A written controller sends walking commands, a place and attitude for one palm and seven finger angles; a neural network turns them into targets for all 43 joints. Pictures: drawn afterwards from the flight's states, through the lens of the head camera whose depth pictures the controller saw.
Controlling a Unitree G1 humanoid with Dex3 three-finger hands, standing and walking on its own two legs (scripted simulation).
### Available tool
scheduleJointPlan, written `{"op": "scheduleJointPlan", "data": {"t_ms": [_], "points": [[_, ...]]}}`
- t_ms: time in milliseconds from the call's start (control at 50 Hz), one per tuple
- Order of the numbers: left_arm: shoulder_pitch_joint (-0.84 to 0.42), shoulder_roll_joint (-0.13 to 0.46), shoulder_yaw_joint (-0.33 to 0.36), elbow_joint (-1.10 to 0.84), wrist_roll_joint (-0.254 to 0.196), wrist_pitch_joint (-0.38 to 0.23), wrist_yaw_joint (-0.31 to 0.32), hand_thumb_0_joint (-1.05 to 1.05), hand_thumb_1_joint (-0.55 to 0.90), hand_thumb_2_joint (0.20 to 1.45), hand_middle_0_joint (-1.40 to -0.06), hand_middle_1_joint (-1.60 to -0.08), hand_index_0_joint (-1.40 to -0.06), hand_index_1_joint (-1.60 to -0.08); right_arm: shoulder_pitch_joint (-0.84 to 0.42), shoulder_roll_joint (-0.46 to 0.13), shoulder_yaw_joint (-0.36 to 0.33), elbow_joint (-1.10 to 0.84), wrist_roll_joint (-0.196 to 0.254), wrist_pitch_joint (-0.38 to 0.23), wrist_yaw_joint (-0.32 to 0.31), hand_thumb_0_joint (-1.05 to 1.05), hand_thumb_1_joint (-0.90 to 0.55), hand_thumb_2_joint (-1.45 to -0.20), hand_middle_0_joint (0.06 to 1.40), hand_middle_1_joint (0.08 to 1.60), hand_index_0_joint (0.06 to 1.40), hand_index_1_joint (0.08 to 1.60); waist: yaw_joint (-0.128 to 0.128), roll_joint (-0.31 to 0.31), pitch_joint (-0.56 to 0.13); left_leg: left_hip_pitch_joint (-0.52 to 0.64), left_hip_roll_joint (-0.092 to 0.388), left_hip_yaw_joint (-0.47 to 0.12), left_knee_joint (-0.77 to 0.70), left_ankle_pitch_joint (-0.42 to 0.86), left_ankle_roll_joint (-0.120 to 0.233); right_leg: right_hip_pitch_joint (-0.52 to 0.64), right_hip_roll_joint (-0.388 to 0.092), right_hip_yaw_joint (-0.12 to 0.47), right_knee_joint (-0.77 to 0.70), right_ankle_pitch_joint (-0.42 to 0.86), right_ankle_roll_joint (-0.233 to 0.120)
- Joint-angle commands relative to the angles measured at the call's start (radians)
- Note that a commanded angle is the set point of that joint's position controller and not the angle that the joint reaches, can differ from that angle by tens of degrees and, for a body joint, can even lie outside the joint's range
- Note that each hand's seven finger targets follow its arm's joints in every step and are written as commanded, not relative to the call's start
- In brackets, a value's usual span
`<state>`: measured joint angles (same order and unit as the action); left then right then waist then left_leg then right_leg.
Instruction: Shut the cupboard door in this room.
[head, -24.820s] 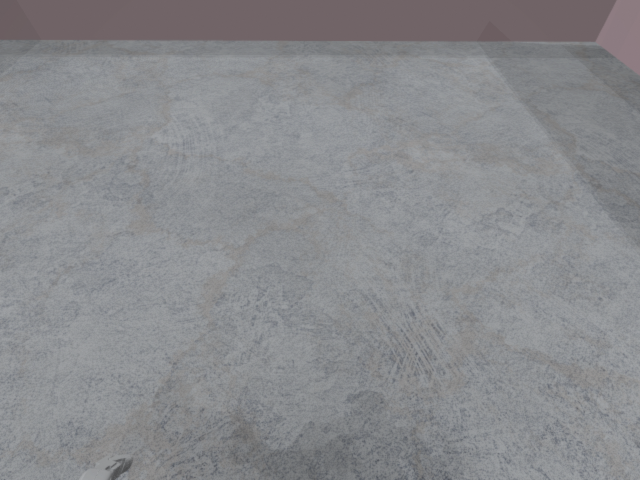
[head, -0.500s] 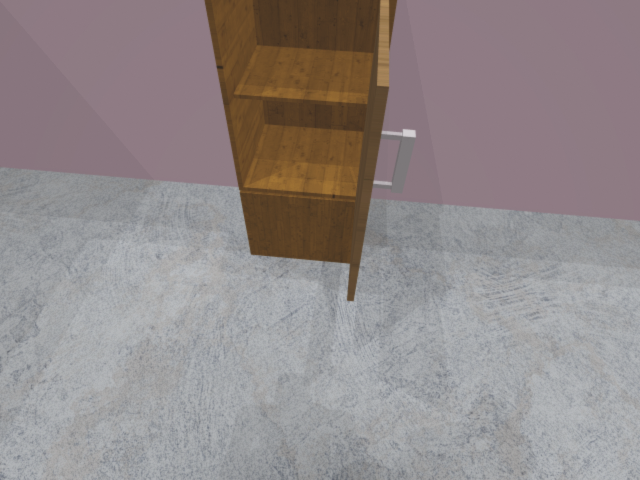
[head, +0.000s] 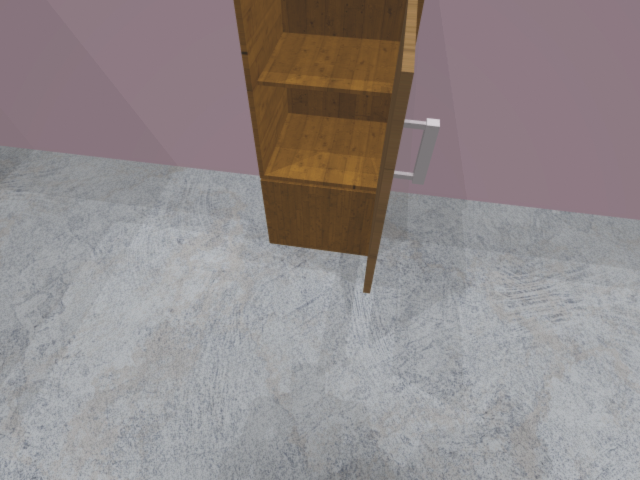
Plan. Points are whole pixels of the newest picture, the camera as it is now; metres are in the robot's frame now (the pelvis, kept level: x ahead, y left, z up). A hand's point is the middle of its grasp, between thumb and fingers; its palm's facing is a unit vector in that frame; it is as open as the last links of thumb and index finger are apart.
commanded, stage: turn or walk to find it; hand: left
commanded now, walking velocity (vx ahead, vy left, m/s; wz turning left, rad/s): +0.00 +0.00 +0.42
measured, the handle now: (413, 152) +0.65 -0.13 +0.04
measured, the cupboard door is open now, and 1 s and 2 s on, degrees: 89 89 89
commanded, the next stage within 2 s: stand and wait in 0.70 s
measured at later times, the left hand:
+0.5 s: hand out of the picture +0.02 +0.24 -0.17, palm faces +0.23 -0.95 -0.23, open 7.3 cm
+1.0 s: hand out of the picture -0.04 +0.14 -0.15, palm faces +0.38 -0.89 -0.26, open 7.3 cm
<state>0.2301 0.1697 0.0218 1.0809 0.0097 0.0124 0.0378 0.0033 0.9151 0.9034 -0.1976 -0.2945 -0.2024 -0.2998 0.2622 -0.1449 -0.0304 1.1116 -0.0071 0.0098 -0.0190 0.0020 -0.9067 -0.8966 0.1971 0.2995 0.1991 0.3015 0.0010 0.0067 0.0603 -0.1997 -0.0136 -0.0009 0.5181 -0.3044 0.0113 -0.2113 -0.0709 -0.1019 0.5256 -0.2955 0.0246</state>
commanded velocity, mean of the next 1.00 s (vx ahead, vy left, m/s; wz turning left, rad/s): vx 0.00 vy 0.00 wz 0.23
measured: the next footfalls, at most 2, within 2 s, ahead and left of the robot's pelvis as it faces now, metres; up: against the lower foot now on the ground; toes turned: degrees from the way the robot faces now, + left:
right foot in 0.72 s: +0.07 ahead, -0.12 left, +0.00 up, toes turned +15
left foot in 1.14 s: -0.06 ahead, +0.09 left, +0.00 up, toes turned +21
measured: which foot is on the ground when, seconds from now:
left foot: down 0.00-0.72, up 0.74-1.00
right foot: down 0.00-0.24, up 0.26-0.70, down 0.72-1.00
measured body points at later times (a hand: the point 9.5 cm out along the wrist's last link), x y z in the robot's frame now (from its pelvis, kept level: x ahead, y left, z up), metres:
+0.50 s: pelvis -0.01 +0.02 +0.01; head +0.03 +0.06 +0.45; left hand +0.01 +0.29 -0.15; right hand +0.09 -0.21 -0.13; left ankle -0.02 +0.11 -0.74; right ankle -0.01 -0.14 -0.66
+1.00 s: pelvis +0.01 -0.04 +0.01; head +0.05 -0.06 +0.45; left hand -0.06 +0.19 -0.13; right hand +0.15 -0.26 -0.16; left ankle -0.10 +0.11 -0.68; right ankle +0.03 -0.13 -0.74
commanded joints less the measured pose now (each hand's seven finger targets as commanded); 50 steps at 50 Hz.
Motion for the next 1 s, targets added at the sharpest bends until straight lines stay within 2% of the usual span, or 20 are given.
{"op": "scheduleJointPlan", "data": {"t_ms": [0, 40, 80, 120, 160, 180, 200, 220, 240, 280, 360, 540, 640, 660, 680, 700, 720, 760, 820, 980], "points": [[0.074, 0.164, 0.046, -0.056, 0.006, -0.007, 0.005, 0.0, 0.9, 0.9, -0.2, -0.3, -0.2, -0.3, 0.009, -0.12, -0.029, -0.083, -0.001, -0.003, -0.002, 0.0, -0.9, -0.9, 0.2, 0.3, 0.2, 0.3, 0.021, -0.114, -0.024, -0.191, 0.065, -0.047, 0.032, 0.165, 0.005, 0.09, -0.176, 0.12, -0.098, 0.156, -0.067], [0.072, 0.202, 0.057, -0.077, 0.008, -0.006, 0.005, 0.0, 0.9, 0.9, -0.2, -0.3, -0.2, -0.3, -0.009, -0.111, -0.037, -0.106, -0.004, 0.008, 0.002, 0.0, -0.9, -0.9, 0.2, 0.3, 0.2, 0.3, 0.028, -0.216, -0.039, -0.196, 0.034, 0.025, 0.217, -0.02, -0.02, 0.065, -0.293, 0.195, -0.17, 0.194, -0.151], [0.049, 0.207, 0.061, -0.098, 0.017, -0.007, 0.008, 0.0, 0.9, 0.9, -0.2, -0.3, -0.2, -0.3, -0.045, -0.115, -0.045, -0.129, -0.005, 0.015, 0.006, 0.0, -0.9, -0.9, 0.2, 0.3, 0.2, 0.3, 0.032, -0.229, -0.019, -0.222, 0.053, 0.032, 0.368, -0.212, -0.03, 0.021, -0.357, 0.207, -0.182, 0.314, -0.207], [-0.003, 0.216, 0.065, -0.121, 0.024, -0.009, 0.006, 0.0, 0.9, 0.9, -0.2, -0.3, -0.2, -0.3, -0.044, -0.098, -0.044, -0.14, -0.001, 0.015, 0.017, 0.0, -0.9, -0.9, 0.2, 0.3, 0.2, 0.3, 0.01, -0.188, -0.005, -0.191, 0.079, 0.042, 0.309, -0.218, -0.037, -0.007, -0.338, 0.125, -0.139, 0.388, -0.19], [-0.024, 0.225, 0.068, -0.132, 0.019, -0.004, -0.001, 0.0, 0.9, 0.9, -0.2, -0.3, -0.2, -0.3, 0.003, -0.099, -0.042, -0.136, 0.002, 0.008, 0.024, 0.0, -0.9, -0.9, 0.2, 0.3, 0.2, 0.3, -0.017, -0.152, -0.045, -0.086, 0.07, 0.068, 0.093, -0.042, -0.039, -0.015, -0.284, 0.037, -0.014, 0.364, -0.118], [-0.03, 0.213, 0.068, -0.142, 0.01, 0.002, -0.003, 0.0, 0.9, 0.9, -0.2, -0.3, -0.2, -0.3, 0.047, -0.126, -0.046, -0.128, -0.002, 0.0, 0.024, 0.0, -0.9, -0.9, 0.2, 0.3, 0.2, 0.3, -0.041, -0.046, -0.075, 0.025, 0.085, 0.026, -0.041, 0.123, -0.027, -0.083, -0.231, -0.02, 0.094, 0.266, -0.062], [-0.013, 0.158, 0.06, -0.166, 0.0, 0.012, -0.009, 0.0, 0.9, 0.9, -0.2, -0.3, -0.2, -0.3, 0.079, -0.221, -0.065, -0.133, -0.012, -0.01, 0.02, 0.0, -0.9, -0.9, 0.2, 0.3, 0.2, 0.3, -0.049, 0.236, -0.083, 0.091, 0.272, -0.298, -0.17, 0.314, 0.057, -0.254, -0.08, -0.083, 0.305, -0.038, 0.025], [-0.059, 0.125, 0.046, -0.196, 0.004, 0.016, -0.007, 0.0, 0.9, 0.9, -0.2, -0.3, -0.2, -0.3, 0.11, -0.293, -0.086, -0.132, -0.014, -0.006, 0.011, 0.0, -0.9, -0.9, 0.2, 0.3, 0.2, 0.3, -0.072, 0.336, -0.082, 0.078, 0.41, -0.459, -0.256, 0.434, 0.156, -0.341, -0.014, -0.007, 0.483, -0.351, 0.041], [-0.065, 0.15, 0.054, -0.188, 0.008, 0.023, -0.007, 0.0, 0.9, 0.9, -0.2, -0.3, -0.2, -0.3, 0.079, -0.293, -0.085, -0.13, -0.016, 0.0, 0.013, 0.0, -0.9, -0.9, 0.2, 0.3, 0.2, 0.3, -0.061, 0.217, -0.084, 0.017, 0.418, -0.396, -0.271, 0.202, 0.188, -0.301, -0.041, 0.067, 0.562, -0.313, 0.017], [-0.09, 0.148, 0.06, -0.175, 0.016, 0.026, -0.013, 0.0, 0.9, 0.9, -0.2, -0.3, -0.2, -0.3, 0.005, -0.255, -0.076, -0.162, -0.018, -0.004, 0.004, 0.0, -0.9, -0.9, 0.2, 0.3, 0.2, 0.3, -0.035, 0.16, -0.033, -0.018, 0.335, -0.383, -0.279, 0.083, 0.159, -0.374, -0.043, 0.103, 0.615, -0.195, 0.021], [-0.05, 0.141, 0.054, -0.155, 0.011, 0.01, -0.023, 0.0, 0.9, 0.9, -0.2, -0.3, -0.2, -0.3, -0.005, -0.229, -0.06, -0.167, -0.01, -0.021, -0.005, 0.0, -0.9, -0.9, 0.2, 0.3, 0.2, 0.3, -0.012, 0.073, -0.099, 0.113, 0.25, -0.233, -0.204, 0.405, 0.139, -0.373, -0.022, 0.094, 0.591, -0.089, 0.045], [-0.116, 0.13, 0.042, -0.207, -0.001, 0.012, -0.017, 0.0, 0.9, 0.9, -0.2, -0.3, -0.2, -0.3, 0.012, -0.245, -0.076, -0.174, -0.016, -0.003, 0.002, 0.0, -0.9, -0.9, 0.2, 0.3, 0.2, 0.3, -0.042, 0.164, -0.106, 0.118, 0.238, -0.282, -0.158, 0.501, 0.164, -0.272, 0.017, 0.088, 0.321, -0.157, 0.057], [-0.006, 0.141, 0.047, -0.182, -0.007, -0.001, -0.013, 0.0, 0.9, 0.9, -0.2, -0.3, -0.2, -0.3, -0.056, -0.246, -0.082, -0.201, -0.012, 0.007, 0.008, 0.0, -0.9, -0.9, 0.2, 0.3, 0.2, 0.3, 0.011, 0.148, -0.119, -0.05, 0.183, -0.295, -0.086, 0.423, 0.113, 0.001, 0.047, 0.055, -0.007, 0.018, 0.04], [0.026, 0.167, 0.051, -0.179, -0.003, -0.01, -0.011, 0.0, 0.9, 0.9, -0.2, -0.3, -0.2, -0.3, -0.059, -0.23, -0.08, -0.206, -0.006, 0.007, 0.011, 0.0, -0.9, -0.9, 0.2, 0.3, 0.2, 0.3, 0.029, 0.089, -0.126, -0.125, 0.142, -0.276, -0.033, 0.329, 0.07, 0.109, 0.021, 0.07, -0.14, 0.12, 0.037], [0.054, 0.239, 0.064, -0.178, 0.011, -0.021, -0.004, 0.0, 0.9, 0.9, -0.2, -0.3, -0.2, -0.3, -0.044, -0.17, -0.073, -0.216, 0.004, 0.007, 0.017, 0.0, -0.9, -0.9, 0.2, 0.3, 0.2, 0.3, 0.037, -0.125, -0.148, -0.283, 0.048, -0.173, 0.123, 0.067, 0.006, 0.241, -0.171, 0.251, -0.234, 0.11, -0.01], [0.056, 0.302, 0.074, -0.189, 0.017, -0.022, -0.002, 0.0, 0.9, 0.9, -0.2, -0.3, -0.2, -0.3, -0.073, -0.14, -0.065, -0.246, -0.001, 0.008, 0.016, 0.0, -0.9, -0.9, 0.2, 0.3, 0.2, 0.3, 0.05, -0.337, -0.091, -0.388, -0.057, -0.042, 0.331, -0.267, -0.045, 0.177, -0.39, 0.482, -0.262, 0.224, -0.126], [0.043, 0.284, 0.064, -0.2, 0.009, -0.018, -0.003, 0.0, 0.9, 0.9, -0.2, -0.3, -0.2, -0.3, -0.086, -0.18, -0.075, -0.238, -0.008, 0.018, 0.016, 0.0, -0.9, -0.9, 0.2, 0.3, 0.2, 0.3, 0.047, -0.223, -0.075, -0.33, -0.016, -0.086, 0.476, -0.285, -0.037, 0.045, -0.405, 0.442, -0.259, 0.242, -0.187], [-0.054, 0.221, 0.062, -0.216, 0.007, -0.021, 0.002, 0.0, 0.9, 0.9, -0.2, -0.3, -0.2, -0.3, -0.051, -0.169, -0.078, -0.197, -0.012, 0.035, 0.019, 0.0, -0.9, -0.9, 0.2, 0.3, 0.2, 0.3, -0.003, -0.201, -0.014, -0.318, 0.014, -0.093, 0.598, -0.192, -0.038, -0.045, -0.314, 0.374, -0.272, 0.153, -0.178], [-0.048, 0.175, 0.042, -0.205, 0.007, -0.034, -0.009, 0.0, 0.9, 0.9, -0.2, -0.3, -0.2, -0.3, -0.015, -0.137, -0.064, -0.153, -0.009, 0.038, 0.027, 0.0, -0.9, -0.9, 0.2, 0.3, 0.2, 0.3, -0.022, -0.16, -0.022, -0.283, 0.021, -0.058, 0.606, -0.068, -0.056, -0.013, -0.199, 0.185, -0.218, 0.307, -0.134], [0.11, 0.191, 0.034, -0.107, 0.018, -0.04, -0.015, 0.0, 0.9, 0.9, -0.2, -0.3, -0.2, -0.3, -0.109, -0.114, -0.03, -0.138, -0.001, 0.011, 0.011, 0.0, -0.9, -0.9, 0.2, 0.3, 0.2, 0.3, 0.05, -0.196, -0.07, -0.128, 0.037, 0.029, 0.159, -0.121, -0.067, 0.11, -0.172, 0.251, -0.198, 0.498, -0.173]]}}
